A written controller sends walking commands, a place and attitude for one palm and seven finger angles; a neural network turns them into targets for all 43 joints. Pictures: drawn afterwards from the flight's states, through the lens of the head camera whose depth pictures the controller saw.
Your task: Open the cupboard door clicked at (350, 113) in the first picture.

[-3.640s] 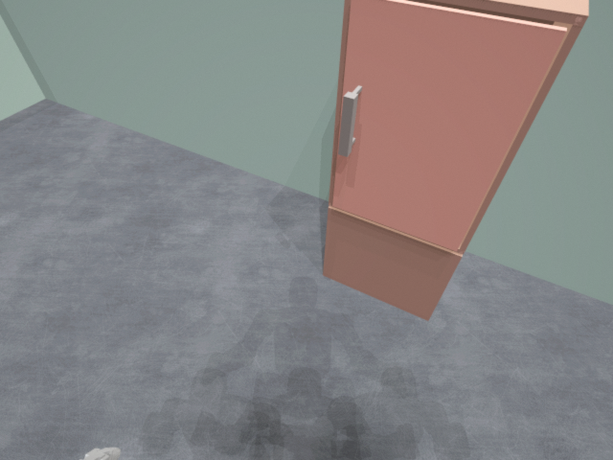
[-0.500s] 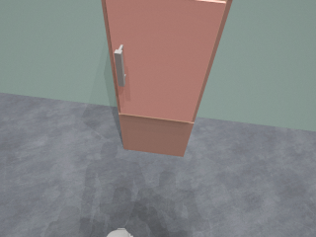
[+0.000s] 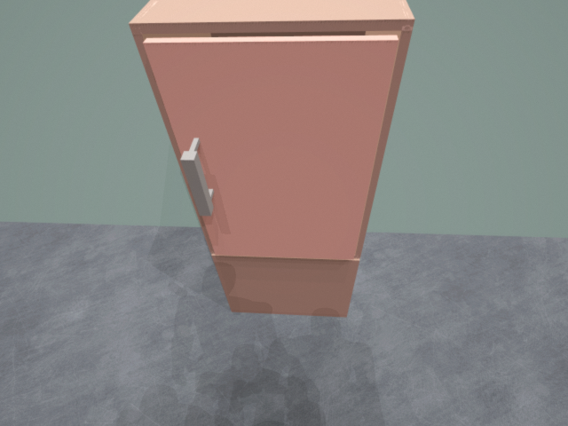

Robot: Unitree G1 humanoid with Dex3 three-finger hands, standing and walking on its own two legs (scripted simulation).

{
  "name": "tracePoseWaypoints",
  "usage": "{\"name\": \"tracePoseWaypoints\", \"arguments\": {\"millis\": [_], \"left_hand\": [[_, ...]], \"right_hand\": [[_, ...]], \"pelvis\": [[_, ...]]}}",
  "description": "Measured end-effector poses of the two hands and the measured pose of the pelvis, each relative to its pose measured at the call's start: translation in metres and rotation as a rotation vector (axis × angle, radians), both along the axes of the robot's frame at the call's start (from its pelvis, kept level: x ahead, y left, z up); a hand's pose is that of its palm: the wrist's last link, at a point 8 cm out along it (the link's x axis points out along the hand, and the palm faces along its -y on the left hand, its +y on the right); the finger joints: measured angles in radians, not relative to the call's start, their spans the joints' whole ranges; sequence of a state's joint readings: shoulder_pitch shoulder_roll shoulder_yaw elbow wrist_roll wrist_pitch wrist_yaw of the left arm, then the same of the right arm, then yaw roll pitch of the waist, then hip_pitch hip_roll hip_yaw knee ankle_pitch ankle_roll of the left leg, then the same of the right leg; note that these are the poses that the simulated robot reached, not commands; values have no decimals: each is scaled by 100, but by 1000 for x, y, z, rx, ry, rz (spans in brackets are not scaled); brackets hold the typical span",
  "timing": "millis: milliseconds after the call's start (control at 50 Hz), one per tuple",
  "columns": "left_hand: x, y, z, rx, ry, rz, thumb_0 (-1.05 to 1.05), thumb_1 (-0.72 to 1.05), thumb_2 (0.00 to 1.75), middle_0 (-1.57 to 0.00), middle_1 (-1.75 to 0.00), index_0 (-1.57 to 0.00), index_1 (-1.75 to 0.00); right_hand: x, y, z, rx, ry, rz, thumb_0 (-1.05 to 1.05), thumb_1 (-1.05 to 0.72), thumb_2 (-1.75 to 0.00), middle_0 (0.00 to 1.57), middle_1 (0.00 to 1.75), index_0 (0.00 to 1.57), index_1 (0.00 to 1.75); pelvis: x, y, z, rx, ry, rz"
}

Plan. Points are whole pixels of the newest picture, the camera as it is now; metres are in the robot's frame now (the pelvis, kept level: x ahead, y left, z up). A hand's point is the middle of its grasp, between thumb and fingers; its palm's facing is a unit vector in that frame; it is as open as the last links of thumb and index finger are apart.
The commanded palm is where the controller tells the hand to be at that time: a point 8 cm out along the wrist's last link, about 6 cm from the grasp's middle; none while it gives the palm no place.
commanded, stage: come to a stop and stand still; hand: left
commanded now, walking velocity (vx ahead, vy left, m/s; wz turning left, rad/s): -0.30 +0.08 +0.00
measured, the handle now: (201, 178) +0.57 +0.20 -0.01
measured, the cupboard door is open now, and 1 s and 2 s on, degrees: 0 0 0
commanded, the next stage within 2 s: look again from close up in 2.00 s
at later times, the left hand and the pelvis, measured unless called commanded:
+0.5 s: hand out of the picture +0.00 +0.25 -0.17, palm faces +0.04 -0.98 -0.18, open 7.4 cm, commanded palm none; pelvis -0.02 +0.05 +0.01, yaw -1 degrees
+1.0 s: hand out of the picture -0.03 +0.15 -0.16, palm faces +0.01 -0.98 -0.20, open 7.3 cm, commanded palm none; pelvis -0.04 -0.02 +0.01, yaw -1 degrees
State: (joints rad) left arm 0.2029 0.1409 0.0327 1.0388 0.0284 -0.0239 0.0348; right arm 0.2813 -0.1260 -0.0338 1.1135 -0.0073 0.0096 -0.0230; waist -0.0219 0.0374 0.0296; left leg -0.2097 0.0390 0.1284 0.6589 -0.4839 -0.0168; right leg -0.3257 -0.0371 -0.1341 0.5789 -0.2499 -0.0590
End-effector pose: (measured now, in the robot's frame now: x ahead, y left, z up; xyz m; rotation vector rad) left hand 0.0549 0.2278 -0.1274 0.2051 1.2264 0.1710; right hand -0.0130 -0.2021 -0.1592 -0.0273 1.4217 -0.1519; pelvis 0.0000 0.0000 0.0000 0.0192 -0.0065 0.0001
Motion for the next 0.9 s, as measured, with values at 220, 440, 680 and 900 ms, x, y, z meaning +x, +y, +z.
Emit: {"name": "tracePoseWaypoints", "arguments": {"millis": [220, 440, 680, 900], "left_hand": [[-10, 31, -11, -22, 45, 44, 0, 93, 89, -20, -30, -20, -30], [-48, 68, -16, -73, 109, 59, 1, 92, 89, -20, -30, -20, -30], [-69, 35, -8, -51, 176, 9, 1, 91, 89, -20, -30, -19, -30], [-80, -16, -4, -34, 149, 12, 1, 94, 89, -20, -30, -20, -30]], "right_hand": [[43, -8, 20, -119, -58, 64, 1, -92, -90, 20, 30, 19, 30], [31, 27, 45, -169, -138, 72, 0, -92, -90, 20, 30, 20, 30], [-31, -1, 32, -124, -29, -16, 0, -92, -90, 21, 30, 20, 30], [-66, -23, 13, -42, 57, -20, 0, -91, -90, 20, 30, 19, 30]], "pelvis": [[-14, 26, 3, -12, 10, 15], [-22, 53, 11, -34, 0, -10], [-35, 26, 12, -23, 6, -33], [-37, -12, 9, -16, -19, -23]]}}
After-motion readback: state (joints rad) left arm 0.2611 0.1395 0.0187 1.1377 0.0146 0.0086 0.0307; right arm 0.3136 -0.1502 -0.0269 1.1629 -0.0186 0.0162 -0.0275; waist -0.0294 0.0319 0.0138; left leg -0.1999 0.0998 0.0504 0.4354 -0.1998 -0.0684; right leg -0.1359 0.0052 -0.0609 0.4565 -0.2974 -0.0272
